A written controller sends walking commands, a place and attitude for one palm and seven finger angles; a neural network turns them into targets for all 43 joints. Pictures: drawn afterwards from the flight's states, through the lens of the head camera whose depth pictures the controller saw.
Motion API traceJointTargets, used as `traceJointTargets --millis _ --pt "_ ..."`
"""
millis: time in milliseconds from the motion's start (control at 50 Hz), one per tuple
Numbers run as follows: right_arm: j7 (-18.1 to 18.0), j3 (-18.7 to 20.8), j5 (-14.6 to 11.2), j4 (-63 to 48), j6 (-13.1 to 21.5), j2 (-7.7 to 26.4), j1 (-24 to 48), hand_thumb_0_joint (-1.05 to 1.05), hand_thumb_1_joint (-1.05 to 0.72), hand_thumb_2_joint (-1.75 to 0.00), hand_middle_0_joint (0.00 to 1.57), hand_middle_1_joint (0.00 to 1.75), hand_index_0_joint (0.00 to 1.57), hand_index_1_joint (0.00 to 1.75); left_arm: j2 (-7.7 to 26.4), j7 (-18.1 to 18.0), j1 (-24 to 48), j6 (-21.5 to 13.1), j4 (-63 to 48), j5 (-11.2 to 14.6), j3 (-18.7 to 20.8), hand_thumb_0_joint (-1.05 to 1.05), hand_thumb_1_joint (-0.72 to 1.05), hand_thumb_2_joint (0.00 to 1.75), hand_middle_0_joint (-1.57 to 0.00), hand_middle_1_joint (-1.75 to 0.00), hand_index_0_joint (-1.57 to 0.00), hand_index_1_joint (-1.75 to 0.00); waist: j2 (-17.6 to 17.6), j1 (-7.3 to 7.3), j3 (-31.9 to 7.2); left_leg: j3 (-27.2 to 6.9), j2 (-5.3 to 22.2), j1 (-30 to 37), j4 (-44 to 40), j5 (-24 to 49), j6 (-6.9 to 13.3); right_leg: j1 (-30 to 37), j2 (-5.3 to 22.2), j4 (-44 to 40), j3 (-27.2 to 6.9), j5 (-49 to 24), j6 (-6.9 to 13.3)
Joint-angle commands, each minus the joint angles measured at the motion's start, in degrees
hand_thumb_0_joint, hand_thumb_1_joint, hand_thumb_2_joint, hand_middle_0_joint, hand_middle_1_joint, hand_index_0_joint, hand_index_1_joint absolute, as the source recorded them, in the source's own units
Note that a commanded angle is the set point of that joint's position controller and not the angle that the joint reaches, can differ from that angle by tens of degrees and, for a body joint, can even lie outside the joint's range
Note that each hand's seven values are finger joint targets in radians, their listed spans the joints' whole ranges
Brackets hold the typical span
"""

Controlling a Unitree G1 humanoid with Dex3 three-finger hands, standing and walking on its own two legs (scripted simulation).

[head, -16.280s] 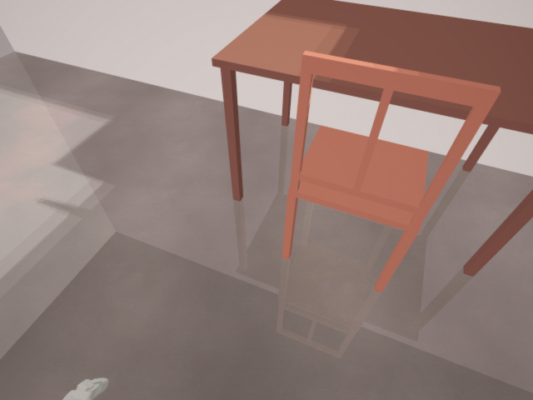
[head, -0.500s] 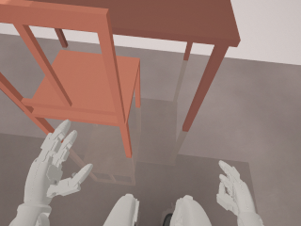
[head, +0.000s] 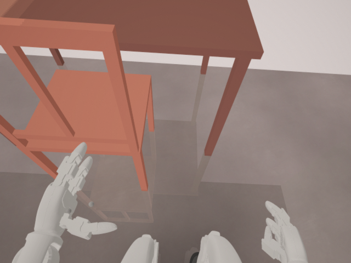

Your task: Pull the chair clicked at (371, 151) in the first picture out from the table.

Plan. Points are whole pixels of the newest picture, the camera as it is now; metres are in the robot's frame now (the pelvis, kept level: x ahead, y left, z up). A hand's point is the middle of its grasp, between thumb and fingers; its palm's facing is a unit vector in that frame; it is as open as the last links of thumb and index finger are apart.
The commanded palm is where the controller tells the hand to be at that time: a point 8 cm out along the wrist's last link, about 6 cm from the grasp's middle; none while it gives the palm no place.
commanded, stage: raise the hand toward the chair's back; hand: left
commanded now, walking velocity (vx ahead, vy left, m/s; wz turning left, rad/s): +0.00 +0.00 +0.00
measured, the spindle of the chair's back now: (47, 100) +0.48 +0.38 +0.02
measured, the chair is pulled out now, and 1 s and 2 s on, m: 0.00 0.00 0.00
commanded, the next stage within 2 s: aim the fingers beside a spindle in 1.00 s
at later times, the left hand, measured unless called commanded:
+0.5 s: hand (82, 180) +0.26 +0.20 +0.07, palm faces +0.04 -1.00 -0.07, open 16.9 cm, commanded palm +0.23 +0.26 +0.07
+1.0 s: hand (87, 182) +0.26 +0.19 +0.06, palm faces +0.00 -1.00 -0.06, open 17.0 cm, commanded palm +0.23 +0.25 +0.07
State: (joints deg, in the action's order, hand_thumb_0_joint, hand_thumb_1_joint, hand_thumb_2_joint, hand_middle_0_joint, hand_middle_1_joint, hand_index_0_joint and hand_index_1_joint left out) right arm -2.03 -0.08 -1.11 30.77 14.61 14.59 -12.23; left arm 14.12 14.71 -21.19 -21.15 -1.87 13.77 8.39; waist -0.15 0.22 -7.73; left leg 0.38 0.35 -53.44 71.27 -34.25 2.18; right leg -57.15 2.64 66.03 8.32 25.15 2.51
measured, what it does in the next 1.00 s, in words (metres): stands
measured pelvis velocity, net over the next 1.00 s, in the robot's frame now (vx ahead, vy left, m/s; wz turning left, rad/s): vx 0.01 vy -0.01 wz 0.00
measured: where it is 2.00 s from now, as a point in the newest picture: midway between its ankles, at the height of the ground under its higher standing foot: outside the picture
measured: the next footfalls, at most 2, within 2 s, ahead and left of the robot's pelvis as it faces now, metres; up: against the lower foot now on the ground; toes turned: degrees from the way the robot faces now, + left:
none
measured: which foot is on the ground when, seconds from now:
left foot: down 0.00-1.00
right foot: down 0.00-1.00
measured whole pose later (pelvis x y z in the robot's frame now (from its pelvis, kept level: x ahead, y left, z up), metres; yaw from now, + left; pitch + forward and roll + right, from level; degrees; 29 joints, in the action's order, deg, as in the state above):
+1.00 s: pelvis +0.01 -0.01 +0.02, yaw +0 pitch +15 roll -2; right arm -1.4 -1.1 -1.4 31.9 13.6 13.6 -12.6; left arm 14.5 16.1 -15.5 -21.4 5.3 15.4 12.1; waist -1.1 0.6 -7.9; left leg 0.3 0.4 -47.5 64.6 -32.4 1.5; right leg -51.6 2.0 60.3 8.1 24.1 2.7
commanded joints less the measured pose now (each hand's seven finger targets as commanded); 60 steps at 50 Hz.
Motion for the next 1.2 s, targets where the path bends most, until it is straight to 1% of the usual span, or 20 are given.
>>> traceJointTargets --millis 0,20,60,120,160,240,300,360,400,460,540,560,600,660,740,780,880,940,1060,1180 --pt "-0.71 2.99 -0.11 -9.14 2.97 6.41 0.96 0.0 -0.9 -0.9 0.2 0.3 0.2 0.3 9.08 -1.78 1.44 -3.32 -16.56 2.33 8.84 0.0 -0.41 0.34 -0.07 -0.09 -0.07 -0.09 -5.18 -1.86 -18.35 -4.22 -1.05 7.95 -15.35 19.79 -1.67 19.77 -2.4 -9.12 -4.65 -8.19 -0.15" --pt "-0.51 2.87 -0.09 -9.05 2.8 5.93 1.29 0.0 -0.9 -0.9 0.2 0.3 0.2 0.3 7.18 -2.26 0.7 -3.29 -16.02 2.39 7.68 0.0 -0.43 0.33 -0.07 -0.09 -0.07 -0.09 -6.39 -1.76 -16.9 -4.0 -1.1 8.68 -15.54 21.03 -1.91 19.47 -2.38 -9.38 -4.51 -9.35 -0.15" --pt "-0.14 2.75 0.03 -8.53 2.39 5.81 1.5 0.0 -0.9 -0.9 0.2 0.3 0.2 0.3 5.34 -3.04 0.99 -3.08 -13.68 1.89 6.16 0.0 -0.48 0.31 -0.06 -0.08 -0.06 -0.08 -5.45 -0.88 -13.5 -3.97 -0.9 7.85 -15.77 20.51 -2.02 17.92 -2.41 -9.68 -3.95 -8.97 -0.33" --pt "-0.03 2.53 0.04 -8.25 1.94 6.44 1.7 0.0 -0.9 -0.9 0.2 0.3 0.2 0.3 3.95 -2.34 2.86 -2.49 -8.96 0.58 3.41 0.0 -0.5 0.3 -0.06 -0.08 -0.06 -0.08 -2.18 1.04 -9.25 -4.23 -0.69 5.2 -15.56 15.87 -1.53 15.18 -2.5 -10.59 -3.98 -5.36 -0.58" --pt "-0.18 2.45 -0.03 -8.66 1.83 7.0 1.32 0.0 -0.9 -0.9 0.2 0.3 0.2 0.3 5.03 -1.05 3.97 -2.08 -7.3 0.15 3.46 0.0 -0.5 0.3 -0.06 -0.08 -0.06 -0.08 -0.64 1.16 -9.4 -4.21 -0.73 4.22 -15.64 14.32 -1.31 15.86 -2.39 -11.09 -4.43 -4.38 -0.63" --pt "-0.53 2.29 -0.21 -9.38 2.1 7.23 0.88 0.0 -0.9 -0.9 0.2 0.3 0.2 0.3 8.43 0.9 6.32 -2.13 -10.46 1.19 6.36 0.0 -0.5 0.3 -0.06 -0.08 -0.06 -0.08 -3.65 0.02 -14.53 -3.97 -0.9 7.13 -16.08 16.77 -1.47 18.94 -2.25 -11.17 -4.96 -6.8 -0.43" --pt "-0.72 2.2 0.0 -8.83 2.28 6.65 0.76 0.0 -0.9 -0.9 0.2 0.3 0.2 0.3 10.18 0.09 6.99 -2.71 -12.15 2.34 9.28 0.0 -0.5 0.3 -0.06 -0.08 -0.06 -0.08 -3.27 -0.59 -16.79 -3.79 -0.95 8.1 -15.91 20.59 -1.52 21.89 -2.33 -11.05 -5.13 -10.7 -0.42" --pt "-0.45 2.11 0.03 -7.68 2.52 6.13 0.93 0.0 -0.9 -0.9 0.2 0.3 0.2 0.3 8.68 -0.83 7.35 -3.67 -10.85 2.79 9.18 0.0 -0.5 0.3 -0.06 -0.08 -0.06 -0.08 -4.25 -0.42 -15.47 -3.48 -1.0 7.64 -15.8 21.25 -1.64 22.12 -2.09 -11.34 -5.33 -11.89 -0.51" --pt "-0.31 2.13 0.01 -7.11 2.46 6.42 0.76 0.0 -0.9 -0.9 0.2 0.3 0.2 0.3 7.93 -0.77 7.86 -3.64 -8.06 2.51 8.4 0.0 -0.5 0.3 -0.06 -0.08 -0.06 -0.08 -2.04 0.39 -13.99 -3.64 -0.85 6.73 -15.74 20.62 -1.46 21.09 -2.26 -11.57 -5.12 -11.15 -0.53" --pt "-0.19 2.13 -0.31 -6.81 2.55 7.07 0.92 0.0 -0.9 -0.9 0.2 0.3 0.2 0.3 7.4 0.45 9.17 -2.98 -4.99 1.92 6.78 0.0 -0.5 0.3 -0.06 -0.08 -0.06 -0.08 -3.76 0.9 -11.79 -3.24 -0.93 6.2 -16.47 17.1 -1.39 19.68 -1.95 -12.71 -5.48 -7.89 -0.72" --pt "-0.42 2.32 -0.6 -7.76 2.47 7.34 0.62 0.0 -0.9 -0.9 0.2 0.3 0.2 0.3 8.47 2.21 8.08 -1.75 -4.52 2.52 7.78 0.0 -0.5 0.3 -0.06 -0.08 -0.06 -0.08 -0.86 0.12 -14.55 -3.05 -1.08 6.48 -17.22 17.94 -0.98 23.61 -1.76 -13.61 -6.03 -9.23 -0.89" --pt "-0.39 2.42 -0.52 -7.9 2.56 7.18 0.69 0.0 -0.9 -0.9 0.2 0.3 0.2 0.3 9.19 2.16 7.93 -1.9 -5.96 2.79 8.7 0.0 -0.5 0.3 -0.06 -0.08 -0.06 -0.08 -2.48 -0.47 -16.06 -2.88 -1.24 7.09 -17.32 18.91 -1.03 24.8 -1.61 -13.56 -6.26 -10.31 -0.84" --pt "-0.35 2.41 -0.41 -7.92 2.49 7.04 0.71 0.0 -0.9 -0.9 0.2 0.3 0.2 0.3 9.89 1.46 7.8 -2.13 -6.6 3.17 9.74 0.0 -0.5 0.3 -0.06 -0.08 -0.06 -0.08 -2.03 -0.67 -16.18 -2.97 -1.15 7.34 -17.41 20.11 -1.07 25.17 -1.87 -13.42 -6.09 -11.34 -0.74" --pt "-0.08 2.42 -0.28 -7.14 2.55 6.5 0.86 0.0 -0.9 -0.9 0.2 0.3 0.2 0.3 8.67 0.02 8.63 -3.62 -6.09 3.29 9.73 0.0 -0.5 0.3 -0.06 -0.08 -0.06 -0.08 -1.57 -0.18 -13.57 -2.64 -1.18 6.31 -17.16 18.7 -1.13 24.23 -1.72 -13.9 -6.45 -10.26 -0.9" --pt "0.17 2.5 -0.02 -6.49 2.81 6.76 0.62 0.0 -0.9 -0.9 0.2 0.3 0.2 0.3 8.14 -0.64 9.71 -5.53 -5.14 1.98 8.54 0.0 -0.5 0.3 -0.06 -0.08 -0.06 -0.08 -2.84 0.3 -13.54 -2.87 -0.96 6.85 -16.86 19.4 -1.28 22.06 -1.69 -12.62 -5.98 -10.74 -0.7" --pt "0.31 2.43 -0.09 -6.59 2.79 6.87 0.53 0.0 -0.9 -0.9 0.2 0.3 0.2 0.3 7.71 -0.01 9.49 -5.5 -4.48 1.68 7.51 0.0 -0.5 0.3 -0.06 -0.08 -0.06 -0.08 -4.41 0.37 -13.18 -2.71 -1.04 6.99 -16.93 19.36 -1.34 21.75 -1.61 -12.8 -6.13 -10.7 -0.65" --pt "0.05 2.49 -0.41 -7.43 2.45 7.12 0.76 0.0 -0.9 -0.9 0.2 0.3 0.2 0.3 8.7 1.6 9.16 -4.34 -4.97 2.36 8.1 0.0 -0.5 0.3 -0.06 -0.08 -0.06 -0.08 -2.23 0.13 -14.63 -2.88 -1.11 7.23 -17.61 17.94 -1.1 23.34 -1.61 -13.66 -6.25 -9.3 -0.88" --pt "-0.11 2.3 -0.44 -7.5 2.31 6.93 1.17 0.0 -0.9 -0.9 0.2 0.3 0.2 0.3 9.19 1.29 9.35 -4.2 -5.16 2.99 9.32 0.0 -0.5 0.3 -0.06 -0.08 -0.06 -0.08 -1.66 -0.2 -14.62 -2.87 -1.22 6.64 -17.53 17.71 -1.01 24.02 -1.63 -13.88 -6.52 -9.12 -0.89" --pt "-0.09 2.15 -0.25 -7.09 2.52 6.82 1.03 0.0 -0.9 -0.9 0.2 0.3 0.2 0.3 8.15 0.67 10.09 -5.12 -4.36 2.5 8.32 0.0 -0.5 0.3 -0.06 -0.08 -0.06 -0.08 -2.55 0.25 -12.94 -3.19 -1.11 6.9 -17.5 16.98 -1.22 21.43 -1.78 -13.35 -5.97 -7.92 -0.77" --pt "-0.04 2.05 -0.18 -7.17 2.93 7.33 0.85 0.0 -0.9 -0.9 0.2 0.3 0.2 0.3 6.01 1.51 12.38 -5.07 -4.24 1.76 4.6 0.0 -0.5 0.3 -0.06 -0.08 -0.06 -0.08 -2.98 1.09 -13.17 -3.66 -1.02 6.81 -16.64 16.53 -1.28 18.91 -1.61 -12.36 -5.61 -7.22 -0.79"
